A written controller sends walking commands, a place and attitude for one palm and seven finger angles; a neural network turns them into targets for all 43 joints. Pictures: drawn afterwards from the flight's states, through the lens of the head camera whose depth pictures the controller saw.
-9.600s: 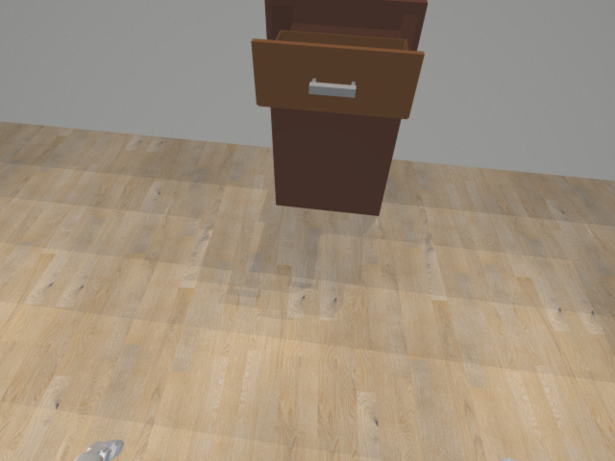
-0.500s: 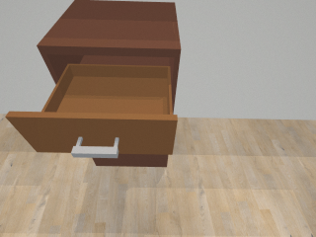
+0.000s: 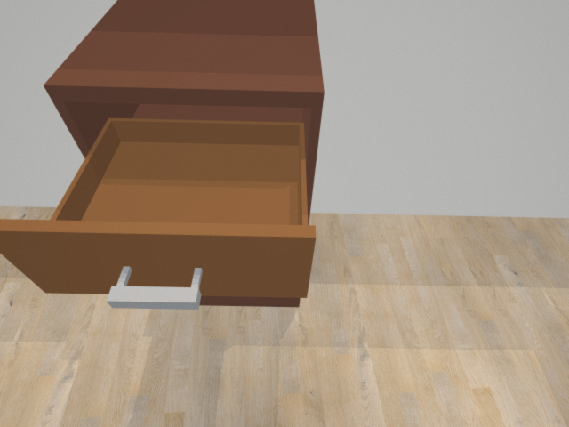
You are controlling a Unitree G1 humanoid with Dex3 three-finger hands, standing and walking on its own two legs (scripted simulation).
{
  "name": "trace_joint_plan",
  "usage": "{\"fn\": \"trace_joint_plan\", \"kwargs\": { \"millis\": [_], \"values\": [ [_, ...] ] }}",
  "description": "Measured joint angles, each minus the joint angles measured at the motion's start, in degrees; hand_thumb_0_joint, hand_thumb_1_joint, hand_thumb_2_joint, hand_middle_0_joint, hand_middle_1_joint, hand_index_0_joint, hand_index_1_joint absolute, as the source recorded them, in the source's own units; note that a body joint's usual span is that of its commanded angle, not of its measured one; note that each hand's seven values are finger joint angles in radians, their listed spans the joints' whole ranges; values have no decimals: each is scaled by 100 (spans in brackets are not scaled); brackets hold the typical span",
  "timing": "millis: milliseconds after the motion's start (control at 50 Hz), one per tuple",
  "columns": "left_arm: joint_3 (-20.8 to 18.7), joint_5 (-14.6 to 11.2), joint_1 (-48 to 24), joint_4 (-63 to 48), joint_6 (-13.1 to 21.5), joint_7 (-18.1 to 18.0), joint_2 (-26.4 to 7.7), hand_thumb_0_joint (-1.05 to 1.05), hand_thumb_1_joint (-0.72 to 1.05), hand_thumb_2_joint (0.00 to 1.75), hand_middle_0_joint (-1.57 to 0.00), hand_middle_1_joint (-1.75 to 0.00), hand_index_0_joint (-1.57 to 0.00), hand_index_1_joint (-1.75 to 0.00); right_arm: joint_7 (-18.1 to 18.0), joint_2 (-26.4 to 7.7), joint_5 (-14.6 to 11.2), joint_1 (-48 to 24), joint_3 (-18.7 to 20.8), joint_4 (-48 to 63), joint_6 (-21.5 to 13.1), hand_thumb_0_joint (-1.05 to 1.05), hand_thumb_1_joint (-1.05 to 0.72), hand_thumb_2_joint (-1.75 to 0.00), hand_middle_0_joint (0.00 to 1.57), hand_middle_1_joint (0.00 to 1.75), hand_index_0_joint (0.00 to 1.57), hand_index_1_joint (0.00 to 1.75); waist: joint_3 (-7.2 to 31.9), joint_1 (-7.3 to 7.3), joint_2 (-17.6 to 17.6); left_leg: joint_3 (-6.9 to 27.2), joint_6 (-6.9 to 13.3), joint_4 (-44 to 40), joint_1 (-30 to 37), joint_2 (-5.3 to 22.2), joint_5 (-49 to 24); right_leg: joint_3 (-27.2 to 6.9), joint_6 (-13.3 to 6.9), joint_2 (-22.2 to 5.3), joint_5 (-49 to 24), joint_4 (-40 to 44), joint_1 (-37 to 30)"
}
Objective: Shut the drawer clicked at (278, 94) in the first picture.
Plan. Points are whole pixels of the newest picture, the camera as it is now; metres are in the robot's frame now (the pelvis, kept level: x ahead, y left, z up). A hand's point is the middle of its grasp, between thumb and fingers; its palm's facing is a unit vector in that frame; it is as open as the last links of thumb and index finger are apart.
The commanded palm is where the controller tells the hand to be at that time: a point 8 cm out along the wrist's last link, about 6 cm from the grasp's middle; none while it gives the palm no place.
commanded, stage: come to a stop and stand still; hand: left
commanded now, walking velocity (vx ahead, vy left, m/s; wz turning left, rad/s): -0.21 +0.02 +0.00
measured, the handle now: (158, 285) +0.30 +0.21 +0.01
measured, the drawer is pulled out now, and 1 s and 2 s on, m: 0.29 0.29 0.29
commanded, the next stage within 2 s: look again from close up in 0.90 s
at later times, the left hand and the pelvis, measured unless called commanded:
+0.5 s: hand out of the picture +0.07 +0.18 -0.16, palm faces +0.02 -0.96 -0.27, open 7.3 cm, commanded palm none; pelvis +0.02 -0.01 +0.01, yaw +1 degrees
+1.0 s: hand out of the picture +0.00 +0.18 -0.16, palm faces +0.00 -0.98 -0.21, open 7.3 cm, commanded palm none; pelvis +0.01 +0.01 +0.01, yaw +0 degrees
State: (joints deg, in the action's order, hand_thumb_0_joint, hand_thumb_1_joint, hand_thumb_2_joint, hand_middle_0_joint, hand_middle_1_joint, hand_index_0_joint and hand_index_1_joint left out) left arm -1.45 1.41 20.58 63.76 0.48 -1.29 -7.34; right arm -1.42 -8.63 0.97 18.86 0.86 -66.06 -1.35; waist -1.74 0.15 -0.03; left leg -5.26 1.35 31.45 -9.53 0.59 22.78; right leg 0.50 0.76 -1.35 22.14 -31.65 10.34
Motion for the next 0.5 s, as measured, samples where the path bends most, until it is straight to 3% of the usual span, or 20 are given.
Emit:
{"fn": "trace_joint_plan", "kwargs": {
  "millis": [80, 180, 240, 280, 300, 360, 440, 500],
  "values": [
    [-7, -33, -76, 49, 13, -80, 10, 0, 91, 90, -20, -30, -20, -30, -95, 19, -16, -107, -30, 7, -46, 1, -90, -90, 20, 30, 20, 30, -83, -2, -41, 3, -9, 114, 96, -3, 147, 14, 4, -13, 93, -250, -20],
    [11, -73, -381, -57, -124, -170, 28, 0, 91, 90, -20, -30, -20, -30, -185, 58, -32, -252, 7, 170, -51, 0, -90, -90, 20, 30, 20, 30, -182, 28, 8, -15, 46, -200, 395, -26, -332, 134, 1, -57, -224, -672, 127],
    [-49, -41, -627, -222, -206, -196, -110, 1, 92, 90, -21, -30, -20, -30, -179, 99, -6, -316, 20, 304, -20, 0, -90, -90, 20, 30, 20, 30, -259, 58, 63, 14, 79, -509, 532, -18, -361, 193, -27, -24, 69, -698, 396],
    [-94, -32, -788, -378, -187, -181, -222, 1, 92, 90, -21, -30, -20, -30, -163, 117, -1, -362, 27, 353, 38, 0, -90, -90, 20, 30, 20, 30, -334, 58, 87, 64, 17, -576, 547, -17, -189, 228, -49, -32, -258, -437, 512],
    [-114, -26, -847, -453, -161, -175, -283, 1, 92, 90, -21, -30, -20, -30, -153, 126, 0, -383, 35, 354, 81, 0, -90, -90, 20, 30, 20, 30, -363, 45, 66, 78, -40, -517, 522, -36, -61, 218, -64, -59, -612, -246, 519],
    [-137, -9, -960, -531, -70, -171, -326, 0, 92, 90, -20, -30, -20, -30, -122, 49, -34, -505, 115, 341, 226, 1, -91, -90, 20, 30, 20, 30, -401, 13, 166, 127, -156, 39, 249, 40, -10, 257, -132, -5, -357, -244, 505],
    [-72, 28, -1020, -572, -38, -191, -294, 0, 91, 90, -20, -30, -20, -30, -119, -90, -78, -722, 203, 432, 330, 1, -91, -90, 20, 30, 20, 30, -441, 14, 137, 278, -248, 1160, -321, -15, 811, 274, -207, -51, -402, -90, 437],
    [-23, 46, -1002, -574, -103, -180, -274, 0, 91, 90, -20, -30, -20, -30, -98, -150, -100, -895, 208, 535, 294, 1, -91, -90, 20, 30, 20, 30, -470, 7, -5, 270, -274, 766, -384, -2, 544, 189, -171, -89, -522, 13, 400]
  ]
}}
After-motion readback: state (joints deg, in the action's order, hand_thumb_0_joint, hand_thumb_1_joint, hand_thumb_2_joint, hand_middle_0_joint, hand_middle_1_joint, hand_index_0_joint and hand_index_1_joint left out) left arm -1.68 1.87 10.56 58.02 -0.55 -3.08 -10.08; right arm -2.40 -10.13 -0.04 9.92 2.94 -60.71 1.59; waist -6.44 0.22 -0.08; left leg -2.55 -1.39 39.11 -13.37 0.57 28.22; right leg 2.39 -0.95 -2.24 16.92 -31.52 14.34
